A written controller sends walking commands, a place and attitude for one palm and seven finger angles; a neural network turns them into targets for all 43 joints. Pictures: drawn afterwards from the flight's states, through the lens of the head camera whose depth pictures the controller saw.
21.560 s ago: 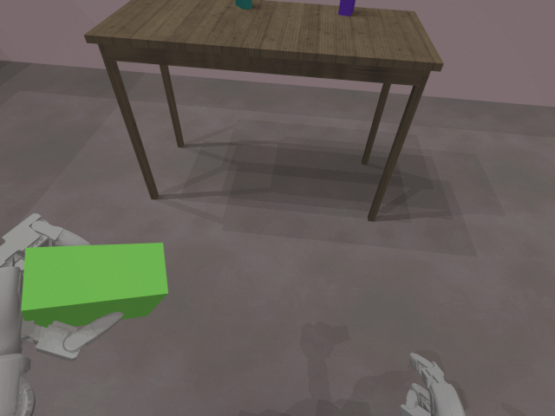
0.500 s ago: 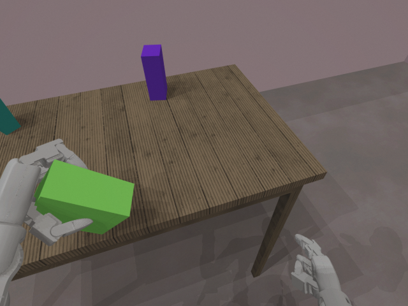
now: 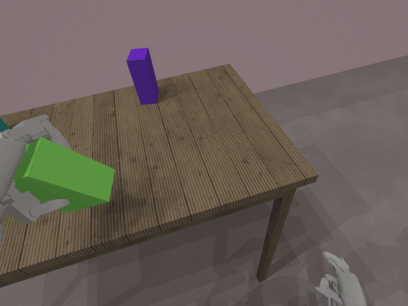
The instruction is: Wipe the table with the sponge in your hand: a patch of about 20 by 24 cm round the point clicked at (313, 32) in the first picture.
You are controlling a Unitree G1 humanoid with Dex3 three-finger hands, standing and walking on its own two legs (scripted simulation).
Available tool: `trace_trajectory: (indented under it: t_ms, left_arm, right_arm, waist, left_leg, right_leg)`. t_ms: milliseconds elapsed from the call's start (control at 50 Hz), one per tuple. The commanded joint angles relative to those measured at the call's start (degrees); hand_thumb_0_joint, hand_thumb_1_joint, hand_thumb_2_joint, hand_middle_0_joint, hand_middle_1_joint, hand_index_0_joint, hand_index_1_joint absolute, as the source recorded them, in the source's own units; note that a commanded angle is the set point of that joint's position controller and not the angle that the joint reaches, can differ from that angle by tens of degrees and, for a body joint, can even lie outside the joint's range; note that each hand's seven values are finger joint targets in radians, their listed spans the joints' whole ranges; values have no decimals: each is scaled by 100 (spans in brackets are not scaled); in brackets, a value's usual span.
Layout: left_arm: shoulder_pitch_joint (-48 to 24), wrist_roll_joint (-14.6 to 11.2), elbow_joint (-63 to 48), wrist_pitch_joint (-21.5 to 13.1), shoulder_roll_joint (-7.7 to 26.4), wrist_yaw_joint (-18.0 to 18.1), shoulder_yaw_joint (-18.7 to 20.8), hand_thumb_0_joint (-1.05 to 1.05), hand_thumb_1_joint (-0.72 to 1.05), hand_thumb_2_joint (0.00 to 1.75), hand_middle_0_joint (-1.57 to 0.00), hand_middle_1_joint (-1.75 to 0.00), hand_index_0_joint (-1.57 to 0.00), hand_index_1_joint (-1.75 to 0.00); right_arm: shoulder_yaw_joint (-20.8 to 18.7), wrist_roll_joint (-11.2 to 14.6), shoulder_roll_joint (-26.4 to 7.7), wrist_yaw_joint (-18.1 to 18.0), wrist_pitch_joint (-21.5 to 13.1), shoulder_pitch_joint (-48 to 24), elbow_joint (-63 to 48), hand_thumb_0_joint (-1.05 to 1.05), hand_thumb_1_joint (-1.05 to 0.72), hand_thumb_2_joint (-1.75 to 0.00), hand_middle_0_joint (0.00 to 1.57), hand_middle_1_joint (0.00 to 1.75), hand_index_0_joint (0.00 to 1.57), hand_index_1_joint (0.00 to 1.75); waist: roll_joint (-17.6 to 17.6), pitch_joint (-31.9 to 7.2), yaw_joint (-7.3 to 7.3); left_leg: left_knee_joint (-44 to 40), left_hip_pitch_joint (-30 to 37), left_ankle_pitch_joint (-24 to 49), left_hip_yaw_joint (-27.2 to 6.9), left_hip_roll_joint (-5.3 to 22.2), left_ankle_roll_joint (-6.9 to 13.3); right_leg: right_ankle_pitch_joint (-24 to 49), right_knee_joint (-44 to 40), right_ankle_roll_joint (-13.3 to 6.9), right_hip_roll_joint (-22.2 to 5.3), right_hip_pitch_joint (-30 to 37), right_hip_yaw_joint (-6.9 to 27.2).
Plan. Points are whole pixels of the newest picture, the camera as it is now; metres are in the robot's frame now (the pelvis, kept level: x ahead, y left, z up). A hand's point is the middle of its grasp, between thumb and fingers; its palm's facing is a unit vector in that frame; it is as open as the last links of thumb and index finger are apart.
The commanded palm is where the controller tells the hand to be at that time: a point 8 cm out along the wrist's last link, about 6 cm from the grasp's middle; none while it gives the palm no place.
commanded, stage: turn the palm down, sponge in hand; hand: left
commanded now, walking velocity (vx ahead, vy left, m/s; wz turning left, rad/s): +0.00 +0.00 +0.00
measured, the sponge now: (69, 184) +0.25 +0.25 +0.17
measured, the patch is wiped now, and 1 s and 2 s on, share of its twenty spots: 0.00 0.00 0.00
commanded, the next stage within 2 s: move the sponge above the wiping area in 1.34 s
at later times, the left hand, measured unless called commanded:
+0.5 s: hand out of the picture +0.23 +0.35 +0.24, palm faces +0.38 -0.19 -0.91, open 10.1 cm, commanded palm +0.18 +0.33 +0.28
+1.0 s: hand out of the picture +0.21 +0.36 +0.27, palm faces +0.37 -0.03 -0.93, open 10.1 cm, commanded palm +0.16 +0.33 +0.30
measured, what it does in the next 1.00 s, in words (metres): shifts its weight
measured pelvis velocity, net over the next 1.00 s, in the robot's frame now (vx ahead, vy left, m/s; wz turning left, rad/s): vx -0.03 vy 0.05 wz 0.00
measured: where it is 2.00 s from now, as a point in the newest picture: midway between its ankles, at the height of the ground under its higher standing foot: outside the picture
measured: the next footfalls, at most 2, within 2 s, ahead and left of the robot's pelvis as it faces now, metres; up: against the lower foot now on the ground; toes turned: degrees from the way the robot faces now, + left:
none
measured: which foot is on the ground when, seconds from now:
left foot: down 0.00-1.00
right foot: down 0.00-1.00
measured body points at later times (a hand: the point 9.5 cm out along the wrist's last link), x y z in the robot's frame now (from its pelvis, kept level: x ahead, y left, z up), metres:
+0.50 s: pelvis -0.01 +0.05 +0.01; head -0.02 +0.01 +0.46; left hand +0.20 +0.35 +0.29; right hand +0.25 -0.14 -0.05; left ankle +0.01 +0.14 -0.72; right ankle +0.01 -0.05 -0.72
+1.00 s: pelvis -0.03 +0.05 +0.02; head -0.05 +0.00 +0.47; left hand +0.19 +0.35 +0.32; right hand +0.24 -0.13 -0.05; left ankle +0.01 +0.14 -0.72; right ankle +0.01 -0.05 -0.72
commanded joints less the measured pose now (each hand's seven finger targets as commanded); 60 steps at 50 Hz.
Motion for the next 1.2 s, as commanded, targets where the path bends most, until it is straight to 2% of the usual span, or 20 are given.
trace_trajectory:
  t_ms: [0, 20, 100, 180, 260, 320, 340, 420, 480, 520, 560, 640, 720, 820, 860, 920, 960, 1040, 1120, 1180]
  left_arm:
    - [-561, 224, -431, 787, 1663, 475, 1360, 0, 10, 130, -120, -160, -120, -160]
    - [-523, 279, -146, 1032, 1601, 383, 1241, 0, 10, 130, -120, -160, -120, -160]
    - [-830, 502, -612, 1310, 1854, -231, 981, 0, 10, 130, -120, -160, -120, -160]
    - [-1278, 828, -1531, 937, 1604, -426, 501, 0, 10, 130, -120, -160, -120, -160]
    - [-1417, 1351, -1854, 745, 1903, -98, 836, 0, 10, 130, -120, -160, -120, -160]
    - [-1506, 1638, -1359, 1095, 2160, 212, 1229, 0, 10, 130, -120, -160, -120, -160]
    - [-1799, 1655, -1219, 1246, 1830, 271, 881, 0, 10, 130, -120, -160, -120, -160]
    - [-2236, 1829, -397, 2014, 1609, 194, 437, 0, 10, 130, -120, -160, -120, -160]
    - [-2349, 2055, -340, 2256, 1469, -273, -133, 0, 10, 130, -120, -160, -120, -160]
    - [-2582, 2184, -616, 2349, 1004, -574, -690, 0, 10, 130, -120, -160, -120, -160]
    - [-2559, 2328, -881, 2212, 964, -761, -961, 0, 10, 130, -120, -160, -120, -160]
    - [-3252, 2937, -1743, 1993, 1466, -801, -780, 0, 10, 130, -120, -160, -120, -160]
    - [-3678, 3554, -1554, 1908, 2448, -427, 205, 0, 10, 130, -120, -160, -120, -160]
    - [-3327, 3120, -490, 2132, 1740, -197, 31, 0, 10, 130, -120, -160, -120, -160]
    - [-3048, 3013, -362, 2174, 1480, -333, -211, 0, 10, 130, -120, -160, -120, -160]
    - [-2482, 2978, -28, 2343, 798, -599, -763, 0, 10, 130, -120, -160, -120, -160]
    - [-2386, 2886, -252, 2285, 601, -705, -1083, 0, 10, 130, -120, -160, -120, -160]
    - [-2822, 3077, -1005, 2167, 912, -618, -1027, 0, 10, 130, -120, -160, -120, -160]
    - [-3689, 3643, -1868, 1974, 2225, -320, -147, 0, 10, 130, -120, -160, -120, -160]
    - [-3667, 3773, -1186, 1877, 2111, -149, -189, 0, 10, 130, -120, -160, -120, -160]
  right_arm:
    - [-202, 31, -685, -4, -35, -748, -1016, 0, -90, -90, 20, 30, 20, 30]
    - [-138, 114, -691, -14, -24, -980, -1043, 0, -90, -90, 20, 30, 20, 30]
    - [-30, 177, -701, -160, -32, -986, -1256, 0, -90, -90, 20, 30, 20, 30]
    - [69, 151, -525, -222, -220, -1167, -1376, 0, -90, -90, 20, 30, 20, 30]
    - [131, 53, -421, -208, -331, -1207, -1260, 0, -90, -90, 20, 30, 20, 30]
    - [203, 94, -401, -117, -298, -1532, -1096, 0, -90, -90, 20, 30, 20, 30]
    - [203, 44, -400, -86, -198, -1414, -1058, 0, -90, -90, 20, 30, 20, 30]
    - [299, 185, -449, 18, -32, -1952, -918, 0, -90, -90, 20, 30, 20, 30]
    - [351, 194, -517, -12, 83, -1937, -1008, 0, -90, -90, 20, 30, 20, 30]
    - [488, 331, -316, -14, 6, -2489, -1177, 0, -90, -90, 20, 30, 20, 30]
    - [416, 257, -367, -50, -25, -2226, -1178, 0, -90, -90, 20, 30, 20, 30]
    - [460, 141, -338, -84, -104, -2480, -1198, 0, -90, -90, 20, 30, 20, 30]
    - [470, 50, -368, -37, -80, -2711, -983, 0, -90, -90, 20, 30, 20, 30]
    - [422, 127, -314, 69, -12, -2670, -742, 0, -90, -90, 20, 30, 20, 30]
    - [403, 129, -382, 91, 84, -2399, -734, 0, -90, -90, 20, 30, 20, 30]
    - [471, 256, -317, 155, 87, -2694, -885, 0, -90, -90, 20, 30, 20, 30]
    - [418, 257, -377, 132, 91, -2381, -952, 0, -90, -90, 20, 30, 20, 30]
    - [439, 198, -366, 54, -58, -2637, -1106, 0, -90, -90, 20, 30, 20, 30]
    - [440, 31, -335, -40, -194, -2840, -1036, 0, -90, -90, 20, 30, 20, 30]
    - [409, -72, -325, 6, -142, -2494, -766, 0, -90, -90, 20, 30, 20, 30]
  waist:
    - [-442, -1286, 203]
    - [-549, -1006, 208]
    - [-910, -1188, 84]
    - [-244, -1450, 65]
    - [106, -1549, 206]
    - [489, -1216, 395]
    - [423, -1190, 342]
    - [440, -739, 379]
    - [-131, -851, 267]
    - [48, -797, 238]
    - [71, -949, 200]
    - [518, -1320, 345]
    - [847, -1432, 618]
    - [212, -952, 617]
    - [-63, -872, 496]
    - [-225, -427, 393]
    - [-257, -576, 304]
    - [-66, -1094, 323]
    - [641, -1748, 518]
    - [484, -1548, 507]
  left_leg:
    - [-205, -186, 1619, -26, -1, 189]
    - [-233, -168, 1637, 24, -21, 218]
    - [-354, 202, 1830, 64, -21, 405]
    - [-462, 803, 1990, 24, -51, 445]
    - [-706, 1013, 2050, -108, 3, 375]
    - [-945, 839, 1987, -209, -7, 251]
    - [-1050, 719, 2020, -205, 66, 210]
    - [-1373, 662, 1614, -282, 72, 118]
    - [-1549, 691, 1393, -308, 97, 222]
    - [-1666, 846, 1099, -389, 55, 249]
    - [-1770, 925, 895, -489, 82, 286]
    - [-2013, 906, 490, -711, 119, 349]
    - [-2242, 502, 317, -1029, 166, 340]
    - [-1998, 868, 1102, -770, 52, 139]
    - [-1945, 869, 1220, -574, 49, 154]
    - [-1918, 701, 865, -485, 14, 194]
    - [-1903, 724, 521, -418, 30, 249]
    - [-1832, 773, 234, -411, -67, 328]
    - [-1635, 969, 814, -502, -189, 355]
    - [-1552, 1138, 1445, -487, -195, 284]
  right_leg:
    - [3149, -582, 638, -1033, 1223, 1327]
    - [2995, -653, 616, -948, 1082, 1317]
    - [2923, -687, 728, -811, 1072, 838]
    - [2269, -854, 601, -673, 812, 698]
    - [1809, -937, 433, -576, 783, 575]
    - [1535, -1071, 262, -476, 891, 716]
    - [1568, -1097, 286, -556, 1000, 501]
    - [1041, -1342, 226, -453, 894, 591]
    - [1003, -1411, 337, -484, 955, 355]
    - [838, -1404, 285, -401, 848, 410]
    - [805, -1410, 331, -445, 909, 323]
    - [726, -1162, 237, -343, 1309, 472]
    - [794, -899, 80, -146, 1927, 947]
    - [811, -1462, -1, -274, 1353, 919]
    - [912, -1568, 136, -391, 1237, 657]
    - [732, -1675, 140, -353, 927, 742]
    - [601, -1686, 260, -448, 891, 557]
    - [244, -1589, 234, -458, 1172, 734]
    - [285, -1425, 20, -337, 1639, 1391]
    - [584, -1592, -44, -426, 1444, 1290]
